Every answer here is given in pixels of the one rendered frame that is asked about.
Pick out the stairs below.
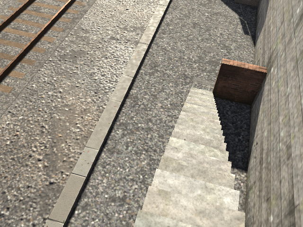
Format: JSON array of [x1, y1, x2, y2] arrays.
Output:
[[134, 87, 245, 227]]

